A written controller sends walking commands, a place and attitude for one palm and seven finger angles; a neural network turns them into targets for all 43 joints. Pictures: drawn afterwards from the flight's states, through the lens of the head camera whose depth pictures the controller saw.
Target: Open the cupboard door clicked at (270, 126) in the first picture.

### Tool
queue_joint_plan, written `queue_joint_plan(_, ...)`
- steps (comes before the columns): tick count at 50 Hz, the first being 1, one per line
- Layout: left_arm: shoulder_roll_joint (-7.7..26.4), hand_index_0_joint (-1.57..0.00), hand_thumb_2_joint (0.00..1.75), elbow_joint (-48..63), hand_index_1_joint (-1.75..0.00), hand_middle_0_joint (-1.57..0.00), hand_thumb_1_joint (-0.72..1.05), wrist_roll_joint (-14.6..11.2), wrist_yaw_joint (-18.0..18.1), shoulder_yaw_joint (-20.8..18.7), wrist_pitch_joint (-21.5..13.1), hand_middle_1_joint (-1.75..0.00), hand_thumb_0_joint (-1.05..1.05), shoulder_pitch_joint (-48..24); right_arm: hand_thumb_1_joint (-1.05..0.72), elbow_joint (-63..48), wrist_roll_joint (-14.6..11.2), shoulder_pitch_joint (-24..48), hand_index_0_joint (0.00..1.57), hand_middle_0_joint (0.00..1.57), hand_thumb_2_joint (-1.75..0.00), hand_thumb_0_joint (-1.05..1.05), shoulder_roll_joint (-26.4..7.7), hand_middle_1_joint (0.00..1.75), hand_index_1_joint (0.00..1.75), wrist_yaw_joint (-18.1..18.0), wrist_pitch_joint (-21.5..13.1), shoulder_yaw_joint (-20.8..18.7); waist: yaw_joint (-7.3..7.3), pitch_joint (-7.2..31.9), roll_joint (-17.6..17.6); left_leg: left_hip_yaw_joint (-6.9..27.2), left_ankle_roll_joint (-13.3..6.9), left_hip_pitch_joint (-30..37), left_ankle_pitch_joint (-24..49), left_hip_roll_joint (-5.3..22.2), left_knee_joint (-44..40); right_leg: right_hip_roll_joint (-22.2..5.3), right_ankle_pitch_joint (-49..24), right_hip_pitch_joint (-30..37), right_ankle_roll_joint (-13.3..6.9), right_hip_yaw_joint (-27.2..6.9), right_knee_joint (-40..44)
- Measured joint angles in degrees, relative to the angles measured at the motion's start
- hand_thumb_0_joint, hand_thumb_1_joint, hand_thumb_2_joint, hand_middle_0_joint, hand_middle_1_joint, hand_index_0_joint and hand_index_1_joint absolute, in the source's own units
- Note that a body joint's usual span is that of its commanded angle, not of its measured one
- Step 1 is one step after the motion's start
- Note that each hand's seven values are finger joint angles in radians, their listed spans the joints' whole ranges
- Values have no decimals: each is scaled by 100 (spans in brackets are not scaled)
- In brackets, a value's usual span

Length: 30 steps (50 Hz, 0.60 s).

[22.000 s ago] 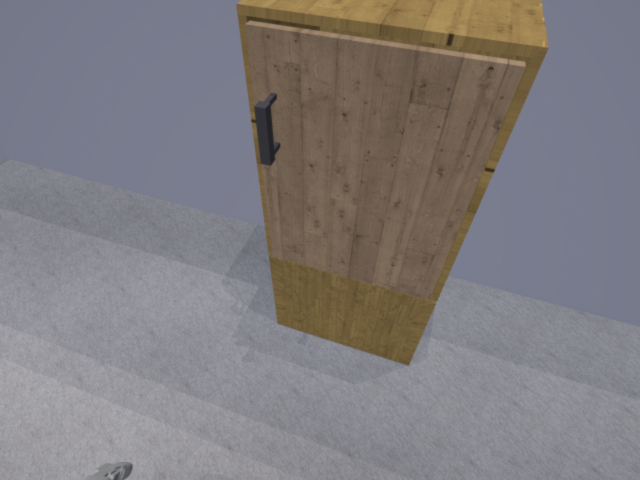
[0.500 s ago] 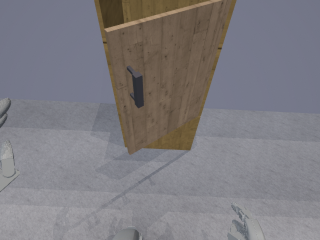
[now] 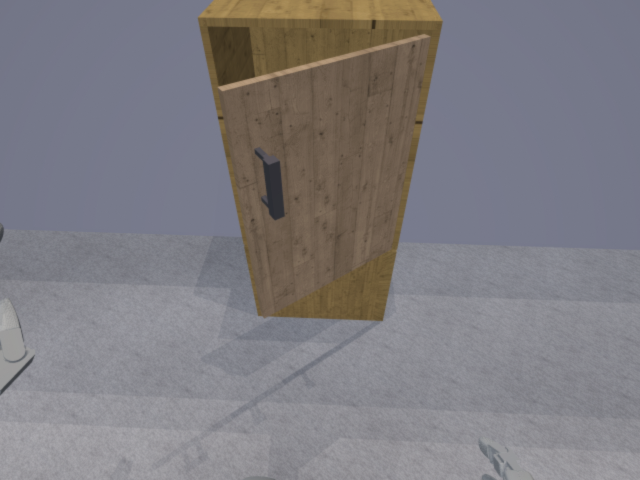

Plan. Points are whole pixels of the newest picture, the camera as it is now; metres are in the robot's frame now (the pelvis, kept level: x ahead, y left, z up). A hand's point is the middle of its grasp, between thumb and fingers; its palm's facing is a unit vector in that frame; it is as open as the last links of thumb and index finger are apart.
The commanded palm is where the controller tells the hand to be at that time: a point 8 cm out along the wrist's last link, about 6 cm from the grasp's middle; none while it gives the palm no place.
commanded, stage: stop stepping back and stand still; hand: left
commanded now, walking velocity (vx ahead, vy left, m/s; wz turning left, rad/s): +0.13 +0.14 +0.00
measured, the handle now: (268, 183) +0.58 +0.15 +0.06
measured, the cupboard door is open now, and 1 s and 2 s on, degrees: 37 37 37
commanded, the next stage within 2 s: let the arm hang, fingers relaxed in 0.14 s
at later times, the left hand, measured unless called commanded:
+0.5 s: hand out of the picture +0.09 +0.21 -0.15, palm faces +0.03 -0.97 -0.24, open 7.4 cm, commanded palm none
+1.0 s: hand out of the picture -0.06 +0.22 -0.18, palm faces +0.12 -0.97 -0.20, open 7.3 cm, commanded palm none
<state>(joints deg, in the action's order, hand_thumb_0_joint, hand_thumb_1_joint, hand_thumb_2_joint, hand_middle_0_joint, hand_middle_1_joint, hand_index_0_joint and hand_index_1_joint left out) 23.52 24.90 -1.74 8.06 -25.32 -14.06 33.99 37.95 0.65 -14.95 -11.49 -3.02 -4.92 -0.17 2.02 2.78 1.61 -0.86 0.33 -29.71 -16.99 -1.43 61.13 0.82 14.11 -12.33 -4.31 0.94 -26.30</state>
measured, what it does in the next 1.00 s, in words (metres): steps on the spot: left foot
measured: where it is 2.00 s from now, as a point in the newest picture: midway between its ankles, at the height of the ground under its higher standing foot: outside the picture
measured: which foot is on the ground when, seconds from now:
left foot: up 0.00-0.22, down 0.24-1.00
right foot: down 0.00-1.00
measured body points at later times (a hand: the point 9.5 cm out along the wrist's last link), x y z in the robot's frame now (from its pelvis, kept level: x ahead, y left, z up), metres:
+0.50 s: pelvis -0.02 +0.02 -0.02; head +0.01 +0.01 +0.42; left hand +0.09 +0.26 -0.13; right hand +0.12 -0.20 -0.16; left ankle +0.00 +0.16 -0.74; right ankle +0.01 -0.06 -0.75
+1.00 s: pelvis -0.03 +0.05 +0.00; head -0.02 +0.04 +0.45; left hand -0.06 +0.27 -0.16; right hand -0.02 -0.16 -0.17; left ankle -0.03 +0.14 -0.74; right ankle +0.01 -0.06 -0.74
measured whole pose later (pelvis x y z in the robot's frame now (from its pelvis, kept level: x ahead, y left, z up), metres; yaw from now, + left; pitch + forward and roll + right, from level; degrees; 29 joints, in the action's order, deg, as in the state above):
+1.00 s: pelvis -0.03 +0.05 +0.00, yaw +5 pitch -2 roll +0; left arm 8.8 -65.7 0.7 1.2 -0.2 0.7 15.7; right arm 64.5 1.2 -15.9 -7.7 -1.5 0.8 0.3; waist 0.0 -2.5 -0.9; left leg -1.5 -2.7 -9.5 -11.1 -2.6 22.4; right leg 0.3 10.1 -11.2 -0.7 0.7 -23.1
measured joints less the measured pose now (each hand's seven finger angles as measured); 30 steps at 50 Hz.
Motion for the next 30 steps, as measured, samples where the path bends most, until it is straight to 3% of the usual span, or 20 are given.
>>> queue_joint_plan(3, -225, -22, 90, -586, -30, -22, 88, 27, 38, 136, 48, -30, 1, -444, -90, 101, -28, -64, 20, 20, -90, 2, -145, 30, 30, -61, -58, -57, -30, -37, -94, -54, -35, 135, 202, 167, -438, -96, -131, 80, 56, 81, 230)
queue_joint_plan(6, -431, -21, 90, -811, -30, -21, 89, 57, 77, 386, 178, -30, 1, -722, -90, 162, -40, -32, 20, 20, -90, 2, -268, 30, 30, -111, -136, -127, -96, -180, -147, -163, -113, 574, 146, 270, -1494, -182, -137, 107, 119, 159, 250)
queue_joint_plan(9, -468, -21, 90, -414, -30, -21, 89, 64, 73, 543, 248, -30, 2, -591, -91, 123, -17, 47, 20, 20, -90, 2, -290, 30, 30, -125, -203, -166, -154, -341, -73, -258, -193, 1189, 153, 276, -2650, -203, -57, 78, 167, 159, 117)
queue_joint_plan(12, -305, -22, 90, 291, -30, -22, 89, 38, 68, 483, 193, -30, 2, -270, -91, -98, 0, 103, 20, 20, -90, 2, -312, 30, 30, -119, -269, -203, -218, -440, -169, -121, -177, 1777, 479, 368, -3559, -16, 151, -57, 232, 197, -257)
queue_joint_plan(13, -182, -21, 90, 122, -30, -22, 89, 141, -5, 545, 75, -30, 2, -399, -91, 3, -10, 174, 20, 20, -90, 2, -305, 30, 30, -24, -360, -254, -251, -429, -140, -76, -81, 1650, 333, 328, -3424, -75, 222, -236, 300, 239, -538)
queue_joint_plan(14, -109, -21, 90, -315, -30, -21, 89, 237, -140, 747, 165, -30, 1, -696, -91, 115, -14, 249, 20, 20, -90, 2, -341, 30, 30, 95, -320, -285, -239, -409, -134, -44, -27, 1513, 253, 254, -3260, -141, 435, -448, 363, 196, -916)
queue_joint_plan(17, -419, -21, 90, -2244, -30, -21, 89, 357, -454, 1442, 1013, -30, 1, -1539, -91, 368, 90, 487, 20, 20, -90, 1, -475, 30, 30, 276, 29, -234, -314, -285, -353, 65, -54, 1247, 270, 101, -3078, -140, 1481, -1073, 492, -70, -2232)
queue_joint_plan(19, -701, -20, 90, -3573, -30, -20, 90, 377, -569, 1809, 1458, -30, 1, -1902, -91, 442, 175, 563, 20, 20, -90, 1, -431, 30, 30, 314, 164, -170, -389, -302, -430, 111, -107, 1208, 327, 25, -3075, -111, 1695, -1237, 521, -198, -2628)
queue_joint_plan(21, -914, -20, 90, -4620, -30, -20, 90, 380, -662, 2103, 1686, -29, 1, -2036, -91, 523, 201, 586, 20, 20, -90, 1, -282, 30, 30, 335, 267, -73, -376, -383, -313, 46, -83, 1232, 320, -23, -3042, -117, 1490, -1158, 539, -240, -2376)
queue_joint_plan(23, -1053, -20, 90, -5391, -30, -20, 90, 366, -745, 2340, 1732, -29, 1, -1961, -91, 627, 160, 562, 20, 20, -90, 1, -88, 30, 30, 356, 382, 33, -304, -461, -42, -91, -14, 1223, 217, -79, -2870, -151, 777, -820, 541, -275, -1524)
queue_joint_plan(24, -1140, -20, 90, -5755, -30, -20, 91, 368, -770, 2436, 1708, -29, 1, -1899, -91, 705, 122, 560, 20, 20, -90, 1, -9, 30, 30, 363, 446, 59, -268, -516, 46, -140, 25, 1194, 129, -67, -2717, -133, 351, -749, 372, -299, -1331)
queue_joint_plan(26, -1387, -20, 90, -6491, -30, -20, 91, 361, -830, 2654, 1727, -29, 1, -1786, -91, 906, 75, 513, 20, 20, -90, 1, 66, 30, 30, 361, 591, 41, -320, -647, -33, 13, 9, 1188, -241, 19, -2478, -18, 401, -630, 168, -161, -1334)
queue_joint_plan(30, -1388, -21, 90, -7213, -30, -21, 99, 282, -708, 2441, 1556, -30, -3, -1720, -91, 1421, 61, 226, 20, 20, -90, 1, 154, 30, 30, 318, 763, -18, -233, -722, -182, 206, -50, 1180, -472, 131, -2202, 143, 307, -331, 96, 162, -765)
